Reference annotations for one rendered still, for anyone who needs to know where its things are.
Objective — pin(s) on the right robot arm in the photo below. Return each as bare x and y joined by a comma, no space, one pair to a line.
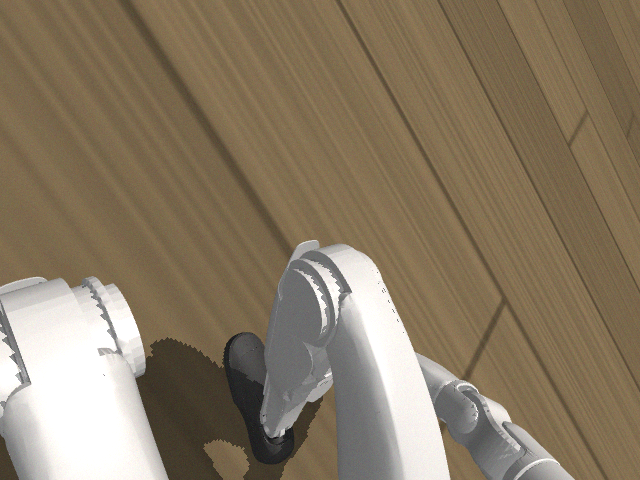
502,450

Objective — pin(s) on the right robot hand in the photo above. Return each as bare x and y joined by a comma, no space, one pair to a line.
435,375

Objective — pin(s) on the right robot foot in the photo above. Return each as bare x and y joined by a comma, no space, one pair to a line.
246,373

